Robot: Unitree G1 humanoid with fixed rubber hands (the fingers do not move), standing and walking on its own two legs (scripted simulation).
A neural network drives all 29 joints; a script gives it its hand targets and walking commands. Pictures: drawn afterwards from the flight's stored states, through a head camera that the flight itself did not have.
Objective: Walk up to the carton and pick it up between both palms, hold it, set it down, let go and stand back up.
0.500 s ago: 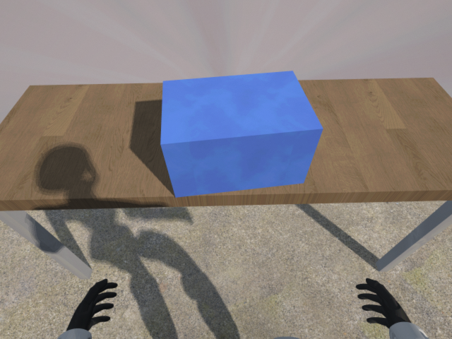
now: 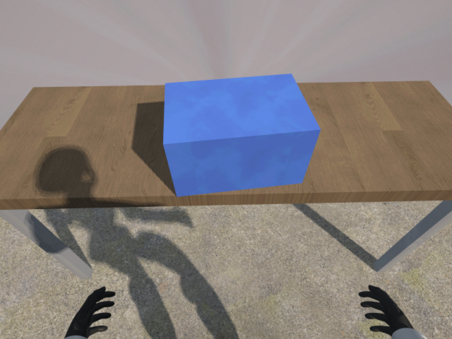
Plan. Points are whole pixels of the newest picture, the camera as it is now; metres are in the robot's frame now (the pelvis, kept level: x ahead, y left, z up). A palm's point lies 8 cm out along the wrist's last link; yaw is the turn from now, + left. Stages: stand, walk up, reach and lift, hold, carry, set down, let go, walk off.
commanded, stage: stand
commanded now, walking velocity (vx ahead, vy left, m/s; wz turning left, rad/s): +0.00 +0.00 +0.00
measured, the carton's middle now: (235, 134) +0.55 -0.01 +0.01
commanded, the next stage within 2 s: none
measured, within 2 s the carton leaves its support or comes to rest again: neither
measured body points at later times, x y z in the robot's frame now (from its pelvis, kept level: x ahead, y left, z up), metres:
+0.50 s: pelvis +0.00 +0.00 +0.01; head +0.01 +0.01 +0.46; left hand +0.15 +0.29 -0.09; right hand +0.14 -0.29 -0.09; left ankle +0.01 +0.12 -0.73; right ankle +0.02 -0.12 -0.73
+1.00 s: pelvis +0.00 +0.00 +0.01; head +0.00 +0.01 +0.46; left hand +0.14 +0.29 -0.09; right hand +0.14 -0.29 -0.09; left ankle +0.01 +0.12 -0.73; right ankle +0.02 -0.12 -0.73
